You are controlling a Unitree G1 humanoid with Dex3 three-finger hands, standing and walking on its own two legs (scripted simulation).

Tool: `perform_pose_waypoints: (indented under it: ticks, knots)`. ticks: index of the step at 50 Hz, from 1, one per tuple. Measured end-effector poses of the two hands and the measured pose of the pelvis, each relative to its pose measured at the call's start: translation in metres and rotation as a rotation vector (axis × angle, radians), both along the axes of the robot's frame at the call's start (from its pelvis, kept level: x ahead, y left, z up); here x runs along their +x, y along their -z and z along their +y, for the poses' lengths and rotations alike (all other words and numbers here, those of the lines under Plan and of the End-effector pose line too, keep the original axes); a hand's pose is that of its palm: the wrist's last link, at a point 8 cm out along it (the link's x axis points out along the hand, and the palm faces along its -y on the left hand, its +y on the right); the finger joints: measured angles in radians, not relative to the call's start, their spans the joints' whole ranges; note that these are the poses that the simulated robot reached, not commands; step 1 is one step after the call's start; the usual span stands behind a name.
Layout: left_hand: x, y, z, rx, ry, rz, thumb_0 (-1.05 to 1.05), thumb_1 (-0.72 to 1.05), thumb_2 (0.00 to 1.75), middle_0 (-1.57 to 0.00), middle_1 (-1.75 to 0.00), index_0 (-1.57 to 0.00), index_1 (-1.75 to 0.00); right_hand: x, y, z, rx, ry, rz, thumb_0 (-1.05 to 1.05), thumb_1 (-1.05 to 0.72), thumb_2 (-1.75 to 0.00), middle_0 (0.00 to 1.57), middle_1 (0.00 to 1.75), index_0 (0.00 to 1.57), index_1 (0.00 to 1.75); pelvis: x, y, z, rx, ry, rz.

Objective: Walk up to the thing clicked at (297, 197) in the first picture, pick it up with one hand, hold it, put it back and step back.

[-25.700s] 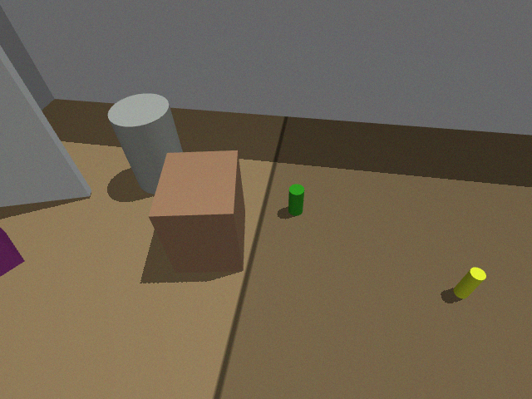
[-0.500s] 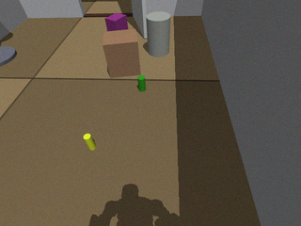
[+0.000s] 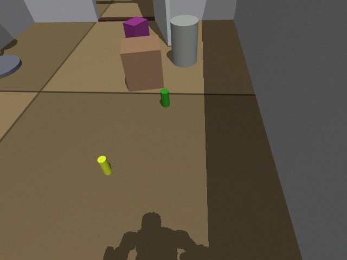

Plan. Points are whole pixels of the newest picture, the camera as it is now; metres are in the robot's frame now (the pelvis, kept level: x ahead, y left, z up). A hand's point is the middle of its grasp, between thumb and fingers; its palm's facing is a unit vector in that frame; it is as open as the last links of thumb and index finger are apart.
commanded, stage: stand
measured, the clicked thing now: (165, 98) +1.51 +0.11 -0.71
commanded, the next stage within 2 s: none
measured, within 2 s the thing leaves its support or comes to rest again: neither
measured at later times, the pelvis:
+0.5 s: pelvis +0.00 +0.00 +0.00, yaw +0 degrees
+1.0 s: pelvis +0.00 +0.00 +0.00, yaw +0 degrees
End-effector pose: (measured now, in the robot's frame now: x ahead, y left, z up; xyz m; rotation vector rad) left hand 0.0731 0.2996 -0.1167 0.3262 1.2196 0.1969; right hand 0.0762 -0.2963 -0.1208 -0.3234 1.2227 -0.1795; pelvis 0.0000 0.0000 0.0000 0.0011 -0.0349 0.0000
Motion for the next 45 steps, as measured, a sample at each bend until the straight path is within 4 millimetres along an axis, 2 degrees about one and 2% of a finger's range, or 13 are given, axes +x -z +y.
perform_pose_waypoints:
  ticks: [33, 45]
  knots:
    - [-0.007, 0.000, -0.003, 0.007, 0.003, 0.016, 0.01, 0.90, 0.90, -0.21, -0.30, -0.20, -0.30, -0.020, 0.004, -0.005, 0.004, 0.016, 0.034, 0.00, -0.90, -0.90, 0.20, 0.30, 0.21, 0.30, -0.003, 0.000, -0.004, 0.001, 0.005, 0.000]
    - [-0.005, 0.001, -0.006, 0.000, 0.006, 0.011, 0.01, 0.90, 0.90, -0.21, -0.30, -0.20, -0.30, -0.019, 0.002, -0.007, -0.001, 0.016, 0.032, 0.00, -0.90, -0.90, 0.20, 0.30, 0.21, 0.30, -0.002, 0.000, -0.005, 0.001, 0.006, 0.000]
